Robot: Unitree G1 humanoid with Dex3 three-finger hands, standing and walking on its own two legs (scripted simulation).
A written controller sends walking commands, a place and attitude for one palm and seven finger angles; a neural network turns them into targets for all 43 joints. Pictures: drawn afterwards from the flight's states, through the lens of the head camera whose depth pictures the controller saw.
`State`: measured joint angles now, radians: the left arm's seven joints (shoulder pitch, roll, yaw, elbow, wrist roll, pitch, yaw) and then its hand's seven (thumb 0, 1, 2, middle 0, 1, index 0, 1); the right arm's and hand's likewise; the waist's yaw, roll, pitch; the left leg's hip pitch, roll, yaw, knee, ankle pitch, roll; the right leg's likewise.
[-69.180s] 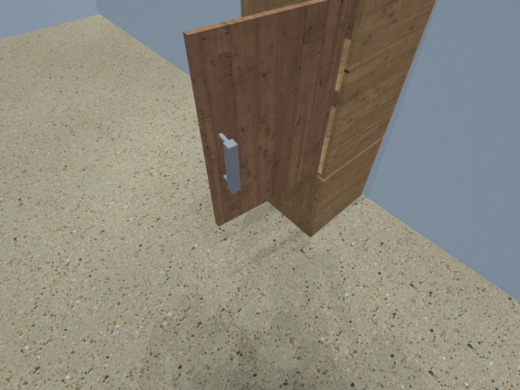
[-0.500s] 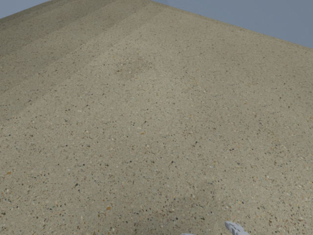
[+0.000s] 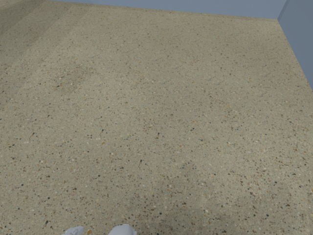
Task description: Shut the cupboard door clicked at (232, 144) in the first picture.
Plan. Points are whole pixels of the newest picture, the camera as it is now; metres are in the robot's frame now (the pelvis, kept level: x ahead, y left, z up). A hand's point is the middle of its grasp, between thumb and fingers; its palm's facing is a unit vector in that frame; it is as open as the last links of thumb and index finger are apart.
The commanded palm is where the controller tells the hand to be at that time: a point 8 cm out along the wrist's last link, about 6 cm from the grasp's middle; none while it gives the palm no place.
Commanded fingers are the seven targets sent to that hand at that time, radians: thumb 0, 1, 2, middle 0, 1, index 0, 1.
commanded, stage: turn to face it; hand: left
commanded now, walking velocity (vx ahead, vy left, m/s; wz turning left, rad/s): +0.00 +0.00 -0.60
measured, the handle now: out of the picture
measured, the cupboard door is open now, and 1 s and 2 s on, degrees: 4 4 4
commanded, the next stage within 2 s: none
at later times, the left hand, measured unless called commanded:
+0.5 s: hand (105, 221) +0.18 +0.16 -0.16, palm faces -0.30 -0.92 -0.26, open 7.4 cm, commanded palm none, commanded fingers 0.00 0.90 0.90 -0.20 -0.30 -0.20 -0.30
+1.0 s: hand (117, 209) +0.21 +0.13 -0.17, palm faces -0.54 -0.82 -0.19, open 7.4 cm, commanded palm none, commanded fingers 0.00 0.90 0.90 -0.20 -0.30 -0.20 -0.30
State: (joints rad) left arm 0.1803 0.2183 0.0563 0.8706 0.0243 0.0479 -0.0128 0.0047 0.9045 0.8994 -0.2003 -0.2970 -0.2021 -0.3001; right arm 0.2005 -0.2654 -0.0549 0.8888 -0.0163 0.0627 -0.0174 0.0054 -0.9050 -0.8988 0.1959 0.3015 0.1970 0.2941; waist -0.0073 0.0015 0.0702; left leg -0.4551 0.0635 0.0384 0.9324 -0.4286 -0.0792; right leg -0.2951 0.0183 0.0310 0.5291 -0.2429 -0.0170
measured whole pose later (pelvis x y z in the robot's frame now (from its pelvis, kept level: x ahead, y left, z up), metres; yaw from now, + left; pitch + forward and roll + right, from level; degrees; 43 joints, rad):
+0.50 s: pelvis +0.00 +0.00 -0.01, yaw -19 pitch +0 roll -1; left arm 0.13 0.23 0.08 0.87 0.02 0.05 -0.04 0.01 0.91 0.90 -0.20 -0.30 -0.20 -0.30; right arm 0.24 -0.25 -0.05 0.90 -0.02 0.06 -0.01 0.00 -0.90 -0.90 0.20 0.30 0.20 0.30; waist -0.02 0.06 0.09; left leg -0.35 0.19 0.16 0.82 -0.48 -0.06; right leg -0.29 0.00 -0.07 0.63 -0.30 -0.02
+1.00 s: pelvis +0.02 +0.01 +0.00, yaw -37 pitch +1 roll -2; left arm 0.16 0.27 0.10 0.89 0.02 0.09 -0.04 0.01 0.91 0.90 -0.20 -0.30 -0.20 -0.30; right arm 0.20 -0.20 -0.01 0.85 -0.04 0.02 -0.03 0.00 -0.90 -0.90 0.20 0.30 0.20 0.29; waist 0.01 -0.03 0.10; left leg -0.24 0.11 0.14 0.53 -0.30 0.00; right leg -0.48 0.00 -0.02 1.06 -0.47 0.05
